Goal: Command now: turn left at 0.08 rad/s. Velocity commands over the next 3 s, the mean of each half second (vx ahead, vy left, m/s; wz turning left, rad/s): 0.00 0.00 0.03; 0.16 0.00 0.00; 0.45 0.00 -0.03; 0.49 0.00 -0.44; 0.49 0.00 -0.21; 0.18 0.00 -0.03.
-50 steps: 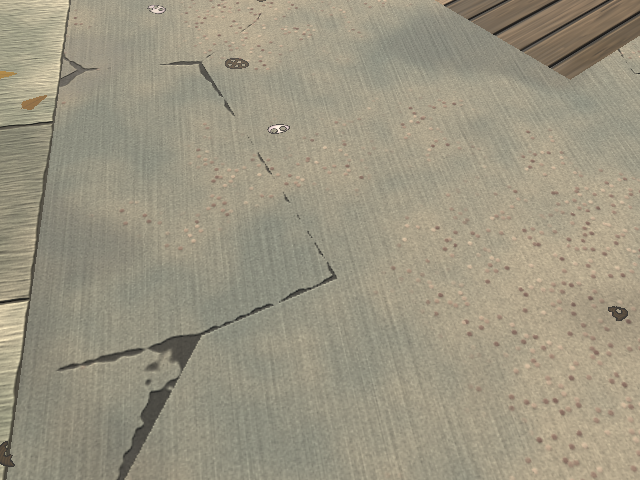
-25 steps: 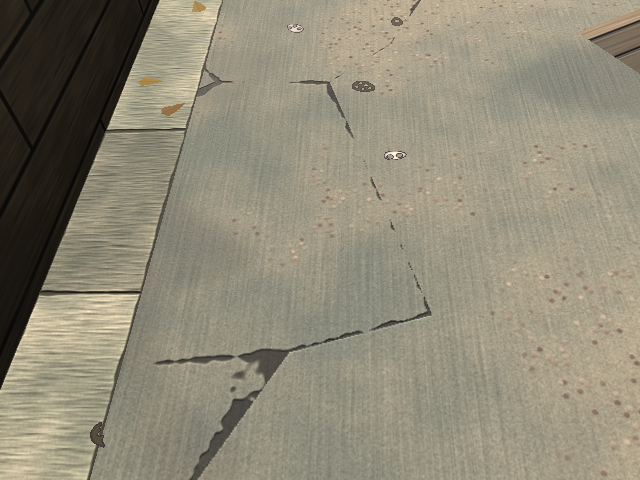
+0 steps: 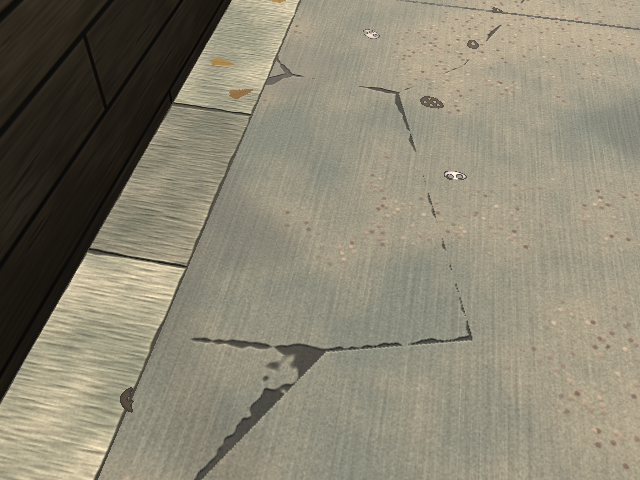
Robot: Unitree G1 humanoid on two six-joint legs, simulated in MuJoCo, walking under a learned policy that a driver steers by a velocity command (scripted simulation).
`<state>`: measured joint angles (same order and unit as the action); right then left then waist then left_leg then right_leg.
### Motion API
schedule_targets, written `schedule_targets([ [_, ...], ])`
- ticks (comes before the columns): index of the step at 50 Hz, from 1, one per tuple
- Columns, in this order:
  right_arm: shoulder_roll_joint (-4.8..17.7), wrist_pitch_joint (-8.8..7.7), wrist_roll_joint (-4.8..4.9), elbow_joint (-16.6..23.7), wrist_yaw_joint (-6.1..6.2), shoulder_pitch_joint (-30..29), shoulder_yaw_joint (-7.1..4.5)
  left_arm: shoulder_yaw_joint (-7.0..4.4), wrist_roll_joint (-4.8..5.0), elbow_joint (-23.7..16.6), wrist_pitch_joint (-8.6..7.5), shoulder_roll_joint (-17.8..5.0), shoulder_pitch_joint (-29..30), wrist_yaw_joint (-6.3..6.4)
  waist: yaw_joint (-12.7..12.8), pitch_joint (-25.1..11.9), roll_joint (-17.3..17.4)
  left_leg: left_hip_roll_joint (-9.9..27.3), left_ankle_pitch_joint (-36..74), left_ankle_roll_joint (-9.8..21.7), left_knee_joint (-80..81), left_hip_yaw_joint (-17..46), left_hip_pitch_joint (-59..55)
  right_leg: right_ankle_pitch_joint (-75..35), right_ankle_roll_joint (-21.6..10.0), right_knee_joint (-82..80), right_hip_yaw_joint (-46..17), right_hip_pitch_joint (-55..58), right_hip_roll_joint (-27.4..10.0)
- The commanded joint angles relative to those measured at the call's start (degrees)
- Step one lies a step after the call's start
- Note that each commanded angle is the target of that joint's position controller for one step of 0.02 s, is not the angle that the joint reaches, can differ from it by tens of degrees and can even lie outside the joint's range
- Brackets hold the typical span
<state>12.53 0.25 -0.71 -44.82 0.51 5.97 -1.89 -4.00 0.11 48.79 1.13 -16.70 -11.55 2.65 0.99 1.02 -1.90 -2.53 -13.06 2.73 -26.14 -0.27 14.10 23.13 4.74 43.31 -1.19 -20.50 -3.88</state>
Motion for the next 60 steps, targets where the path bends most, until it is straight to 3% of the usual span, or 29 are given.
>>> schedule_targets([
  [1, 8.22, -0.46, 0.4, 1.79, 0.33, -1.64, -1.78, -0.38, 0.2, -2.23, -0.97, -3.41, -0.62, -0.26, 0.0, -4.42, 9.1, 13.61, 15.23, 9.47, 6.14, 11.48, -3.2, -5.83, -0.89, -11.6, 0.9, 5.85, 0.71],
  [2, 7.58, -0.43, 0.88, 1.15, 0.22, -1.59, -1.48, -0.17, -0.2, -1.52, -1.18, -3.13, -1.81, -0.53, 1.18, -3.69, 8.11, 12.4, 11.59, 7.62, 5.73, 10.92, -1.6, -13.59, -1.79, -19.46, 1.21, 9.87, 1.03],
  [3, 6.67, -0.79, 0.75, 0.27, 0.02, 0.42, -1.17, -0.27, -1.1, -1.26, -1.34, -4.65, -2.07, -0.66, 0.75, -4.03, 5.95, 10.79, 7.45, 4.85, 5.39, 10.56, 0.45, -20.85, -2.74, -21.13, -1.35, 14.31, -0.73],
  [4, 6.39, -1.21, -0.22, -0.1, -0.35, 1.93, -1.08, -0.68, -1.29, -1.51, -1.34, -7.65, -2.36, -0.59, -1.18, -4.08, 1.51, 7.66, 2.12, 2.33, 3.4, 8.12, 2.51, -28.9, -4.15, -19.87, -4.32, 16.7, -4.29],
  [5, 6.12, -1.35, -0.28, -0.42, -0.6, 3.47, -1.37, -1.3, -0.41, -0.19, -1.3, -9.33, -0.96, -0.84, -3.77, -3.19, -5.03, 4.0, -0.8, 0.51, 4.34, 4.24, 0.96, -20.95, -6.34, -17.87, -3.3, 12.08, -3.69],
  [6, 7.49, -1.13, -0.41, -0.82, -0.43, 0.31, -1.46, -0.8, -0.24, -0.41, -1.58, -6.19, 0.03, -1.28, -1.31, -1.99, -3.39, 3.4, -0.84, -0.69, 2.68, 3.29, -1.99, -13.66, -6.61, -19.56, -3.05, 7.9, -2.37],
  [7, 7.61, -0.83, 0.02, -0.84, -0.17, -1.02, -1.67, -0.34, -0.79, 0.02, -1.91, -4.73, 0.38, -1.33, -1.08, -1.33, -2.69, 3.54, -0.32, -0.64, 1.95, 3.19, -2.57, -11.38, -5.88, -20.52, -2.82, 6.49, -1.94],
  [9, 7.11, -0.01, 0.23, -1.84, 0.37, -0.64, -1.64, -0.07, -0.97, 0.65, -2.59, -4.18, 0.83, -1.21, -0.98, -0.43, -2.19, 4.01, 1.91, -0.09, 1.94, 3.74, -2.0, -12.88, -4.74, -20.62, -1.99, 6.7, -1.05],
  [19, 6.58, -0.25, 0.39, -7.68, 0.77, 2.09, -1.63, 0.56, -0.52, 4.49, -2.46, -3.34, -0.39, -0.33, -0.59, -0.17, 1.98, 4.05, 4.22, -0.75, 2.35, 3.36, -1.77, -14.02, -4.76, -19.46, -0.63, 8.71, 0.45],
  [33, 6.45, -0.32, 0.61, -13.06, 1.45, 4.27, -1.04, 1.17, -0.38, 8.99, -2.06, -1.92, -1.4, -0.21, -0.91, 0.51, 1.9, 4.09, 5.33, -0.77, 2.53, 2.94, -2.51, -14.39, -4.58, -19.88, 0.43, 8.45, 1.66],
  [35, 7.2, -0.08, 1.16, -14.1, 1.62, 5.87, -1.38, 1.04, 0.14, 10.03, -1.82, -1.86, -2.89, -0.03, -1.09, 0.19, 2.54, 2.91, -12.58, 0.44, 2.65, 2.34, -1.78, 0.78, -5.55, -18.22, 2.31, 7.19, 3.66],
  [37, 8.36, -0.39, 1.62, -13.83, 1.67, 6.57, -1.81, 0.96, 0.51, 9.08, -2.19, -2.09, -1.8, 0.15, -1.68, 4.83, 3.97, 5.08, -29.43, 2.97, 4.95, 6.13, 2.43, 13.52, -7.19, -16.02, 1.95, 1.19, 3.9],
  [39, 9.72, -1.82, 2.15, -14.29, 1.36, 9.76, -2.33, 1.29, 0.82, 8.09, -3.83, -0.42, -0.62, -0.27, -2.8, 6.76, 7.73, 11.02, -34.15, 6.45, 9.3, 15.17, 0.56, 10.08, -7.53, -10.37, 2.64, -4.1, 3.95],
  [41, 11.54, -2.86, 2.22, -14.83, 1.02, 11.87, -3.06, 1.48, 1.19, 7.54, -5.27, 1.07, 0.05, -1.2, -2.87, 5.89, 12.2, 18.43, -35.43, 10.83, 15.09, 26.68, -0.42, 2.54, -8.08, -2.28, 3.49, -4.68, 3.93],
  [43, 10.78, -3.41, 2.31, -13.01, 0.76, 7.57, -2.85, 1.28, 1.52, 8.09, -6.11, 0.93, -2.09, -1.95, -0.03, 6.0, 11.01, 18.54, -31.42, 10.37, 15.52, 25.34, 4.04, 3.18, -10.25, -4.66, 2.71, 0.66, 2.83],
  [45, 9.48, -3.3, 2.96, -10.41, 0.42, 0.7, -2.41, 0.83, 1.42, 11.54, -6.43, 0.64, -10.23, -2.0, 4.69, 6.01, 8.69, 11.72, -23.05, 5.81, 8.9, 14.42, 13.33, -2.41, -11.31, -17.98, 2.89, 16.52, 3.68],
  [46, 6.34, -3.67, 2.51, -9.29, 0.19, -1.07, -1.59, -0.14, 0.92, 13.47, -6.43, -2.56, -16.61, -1.79, 6.41, 3.53, 0.39, 6.62, -14.95, 2.39, -5.14, 6.63, 19.23, -0.99, -12.37, -22.74, -7.2, 24.63, -2.77],
  [47, 3.95, -4.75, 2.39, -6.75, 0.24, -2.49, -1.12, -1.8, 1.0, 14.59, -6.76, -9.35, -22.92, -2.29, 7.25, 2.07, -14.94, 0.07, -13.19, -1.0, -22.38, -2.64, 29.34, 5.75, -18.4, -32.13, -28.92, 30.78, -14.52],
  [48, 6.44, -5.65, 2.79, -6.25, 0.25, -3.54, -1.7, -0.95, -0.01, 14.25, -7.5, -7.53, -22.16, -2.69, 6.36, 3.87, -11.85, 1.62, -18.69, -0.55, -33.67, 1.95, 35.42, 5.02, -21.73, -33.81, -37.52, 29.91, -19.14],
  [49, 6.7, -6.23, 3.39, -7.11, -0.27, -1.09, -1.8, 0.04, -0.03, 13.11, -8.13, -4.09, -18.95, -2.71, 3.78, 5.49, -6.37, 4.37, -14.25, 0.52, -39.34, 4.32, 38.97, 1.49, -20.71, -32.62, -33.03, 30.74, -17.94],
  [51, 6.69, -6.76, 2.96, -8.41, -0.9, 0.38, -2.0, 0.59, 0.42, 11.47, -8.32, -3.07, -15.04, -3.23, 1.79, 5.14, -2.44, 7.39, -5.43, 1.6, -39.19, 3.32, 39.93, -7.48, -16.97, -33.02, -22.49, 30.61, -14.1],
  [53, 6.23, -6.67, 2.27, -7.97, -1.51, -1.44, -2.26, 1.61, -0.02, 11.23, -7.49, -0.38, -15.13, -3.14, 1.55, 4.37, -2.89, 8.72, -0.45, 0.82, -34.22, 1.58, 35.77, -20.26, -14.83, -33.93, -13.87, 28.07, -10.84],
  [57, 2.3, -5.87, 1.95, -4.6, -2.19, -9.86, -0.8, 1.53, -0.38, 10.53, -6.42, -2.48, -16.04, -1.8, 2.9, 5.8, -2.86, 6.35, 8.58, -1.77, -18.32, -2.44, 27.84, -25.93, -14.4, -36.44, -5.16, 20.01, -6.98],
  [60, 2.83, -5.65, 2.38, -2.39, -2.66, -14.94, -0.27, 0.89, 0.1, 11.0, -6.6, -4.63, -18.19, -1.36, 3.76, 7.34, -4.27, 4.42, 13.51, -1.65, -9.45, -3.97, 20.99, -24.05, -14.74, -38.97, -3.52, 16.65, -7.67],
])
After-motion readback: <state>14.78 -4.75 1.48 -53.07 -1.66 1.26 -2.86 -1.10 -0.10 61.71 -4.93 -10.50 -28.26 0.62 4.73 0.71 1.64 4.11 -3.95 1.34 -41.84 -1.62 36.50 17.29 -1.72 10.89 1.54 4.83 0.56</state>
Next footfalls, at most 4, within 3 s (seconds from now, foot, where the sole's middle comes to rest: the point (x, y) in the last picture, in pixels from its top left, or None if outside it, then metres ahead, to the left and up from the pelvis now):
0.06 right None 0.03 -0.15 -0.78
1.34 left None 0.42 0.09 -0.78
1.92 right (407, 386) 0.70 -0.18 -0.78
2.44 left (361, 259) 1.07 -0.08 -0.78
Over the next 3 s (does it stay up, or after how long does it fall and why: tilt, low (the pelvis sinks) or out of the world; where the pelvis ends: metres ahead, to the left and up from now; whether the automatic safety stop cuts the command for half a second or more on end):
stays up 1.05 -0.19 -0.01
